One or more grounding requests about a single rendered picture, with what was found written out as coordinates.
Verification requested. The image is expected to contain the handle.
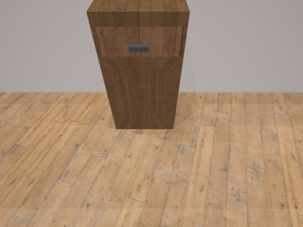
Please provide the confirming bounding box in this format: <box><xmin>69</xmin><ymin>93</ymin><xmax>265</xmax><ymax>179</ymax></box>
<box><xmin>129</xmin><ymin>42</ymin><xmax>149</xmax><ymax>52</ymax></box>

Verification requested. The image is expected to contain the drawer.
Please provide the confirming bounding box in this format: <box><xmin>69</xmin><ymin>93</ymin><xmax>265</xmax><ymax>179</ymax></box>
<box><xmin>96</xmin><ymin>27</ymin><xmax>183</xmax><ymax>57</ymax></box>

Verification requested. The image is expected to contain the cabinet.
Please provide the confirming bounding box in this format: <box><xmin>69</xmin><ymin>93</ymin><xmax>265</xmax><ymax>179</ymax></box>
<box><xmin>86</xmin><ymin>0</ymin><xmax>190</xmax><ymax>129</ymax></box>

